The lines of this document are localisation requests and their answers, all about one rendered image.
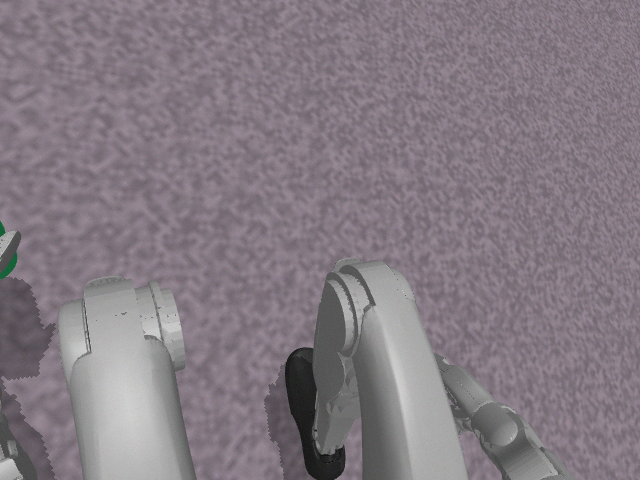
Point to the left robot arm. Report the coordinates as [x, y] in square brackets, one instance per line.
[15, 464]

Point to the cup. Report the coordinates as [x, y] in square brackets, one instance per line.
[13, 261]

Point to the right robot foot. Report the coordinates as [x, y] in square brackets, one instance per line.
[301, 391]

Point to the right robot arm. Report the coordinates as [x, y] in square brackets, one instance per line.
[513, 446]

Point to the right robot hand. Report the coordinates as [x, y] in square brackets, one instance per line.
[465, 392]

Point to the left robot hand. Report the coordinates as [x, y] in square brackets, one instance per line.
[9, 243]

